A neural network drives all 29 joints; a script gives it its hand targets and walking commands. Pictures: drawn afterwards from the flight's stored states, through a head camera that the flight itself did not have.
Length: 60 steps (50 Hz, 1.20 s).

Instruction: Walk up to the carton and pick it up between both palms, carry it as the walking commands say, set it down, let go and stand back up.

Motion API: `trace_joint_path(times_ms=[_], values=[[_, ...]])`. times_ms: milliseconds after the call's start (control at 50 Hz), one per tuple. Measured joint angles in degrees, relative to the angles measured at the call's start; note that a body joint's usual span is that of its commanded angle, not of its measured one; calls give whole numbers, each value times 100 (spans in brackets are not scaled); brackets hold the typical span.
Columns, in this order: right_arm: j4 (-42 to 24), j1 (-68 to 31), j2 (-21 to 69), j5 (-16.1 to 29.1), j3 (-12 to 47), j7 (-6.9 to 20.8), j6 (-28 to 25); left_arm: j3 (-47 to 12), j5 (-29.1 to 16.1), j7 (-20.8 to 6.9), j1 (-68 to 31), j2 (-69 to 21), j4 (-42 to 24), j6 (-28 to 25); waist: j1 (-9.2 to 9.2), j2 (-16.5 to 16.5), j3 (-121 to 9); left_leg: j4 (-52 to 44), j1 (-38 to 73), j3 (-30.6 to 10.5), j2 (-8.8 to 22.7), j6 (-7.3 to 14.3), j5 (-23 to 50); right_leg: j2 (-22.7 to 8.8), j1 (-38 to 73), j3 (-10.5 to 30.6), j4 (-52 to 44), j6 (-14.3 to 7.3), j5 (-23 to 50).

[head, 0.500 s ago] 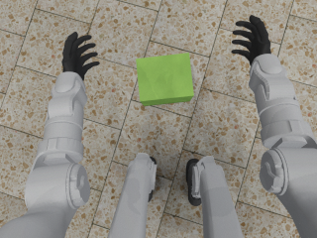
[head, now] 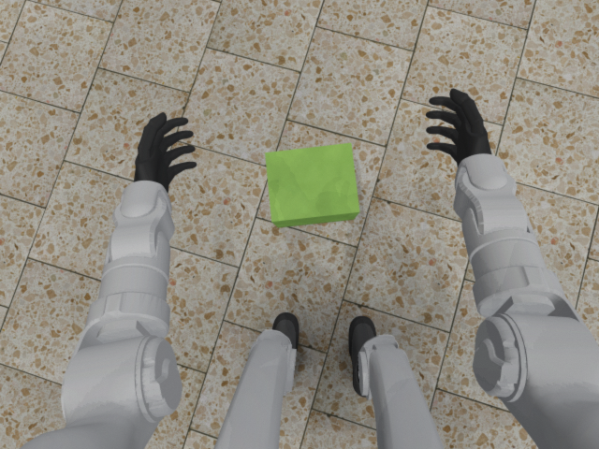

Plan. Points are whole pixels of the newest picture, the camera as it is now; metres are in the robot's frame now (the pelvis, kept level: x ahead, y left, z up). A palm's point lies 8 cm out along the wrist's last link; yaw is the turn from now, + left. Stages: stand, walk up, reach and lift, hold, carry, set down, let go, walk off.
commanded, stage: let go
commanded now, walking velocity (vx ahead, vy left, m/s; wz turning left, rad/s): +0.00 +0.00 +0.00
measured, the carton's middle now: (312, 188) +0.53 +0.04 -0.60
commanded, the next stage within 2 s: stand in 1.14 s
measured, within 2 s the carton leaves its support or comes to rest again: neither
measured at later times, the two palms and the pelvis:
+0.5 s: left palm (81, 312) +0.28 +0.24 +0.01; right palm (576, 299) +0.31 -0.21 +0.00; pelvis +0.06 +0.01 +0.08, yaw +0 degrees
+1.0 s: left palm (83, 369) +0.23 +0.22 +0.03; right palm out of the picture +0.23 -0.24 +0.03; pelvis +0.07 -0.01 +0.10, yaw +0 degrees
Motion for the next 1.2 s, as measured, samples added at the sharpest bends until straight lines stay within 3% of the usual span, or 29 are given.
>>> trace_joint_path(times_ms=[100, 200, 440, 640, 800, 1000, 1140, 1200], values=[[-966, 1235, 276, -15, 239, -188, 2, -382, 44, -204, 1198, 64, -818, 4, -87, 29, 98, -370, 523, -18, 20, 29, 35, 6, 543, 4, -414, 12, 59], [-1696, 2563, 311, 202, 485, -142, -4, -784, -135, -328, 2411, 143, -1453, 65, -120, 45, 176, -854, 1410, -12, 27, 67, 79, -5, 1436, 38, -920, 22, 116], [-1521, 4536, 26, 520, 942, 188, -506, -1514, -432, -242, 4499, 115, -1525, -355, -154, 213, 173, -1942, 4058, -39, 5, 117, 78, -68, 4089, 71, -2006, 15, 105], [-1962, 6127, 33, 618, 1251, 346, -591, -1826, -477, -173, 6015, 88, -1953, -382, -202, 242, 587, -2850, 6238, -69, 72, 93, 158, -40, 6257, 88, -2912, -50, 200], [-2291, 6644, -98, 693, 1396, 489, -215, -1922, -380, -200, 6205, 162, -2115, 14, -318, 112, 935, -3080, 7285, -102, 124, 48, 140, 2, 7292, 64, -3112, -110, 171], [-2388, 6587, -116, 725, 1393, 562, 162, -1907, -297, -193, 6026, 139, -2161, 422, -361, 71, 1252, -3003, 7760, -140, 130, 35, 74, 13, 7775, 24, -3029, -134, 92], [-2305, 6614, -116, 829, 1468, 449, 85, -1879, -333, -34, 6116, 153, -2342, 804, -310, 108, 1207, -2869, 7652, -195, 97, 45, 30, -14, 7704, -37, -2929, -125, 40], [-1774, 6484, -236, 616, 1530, 242, -116, -1896, -253, 187, 6051, 337, -1874, 437, -282, 85, 966, -2743, 7357, -189, 102, 30, -8, -5, 7420, -36, -2834, -118, 17]])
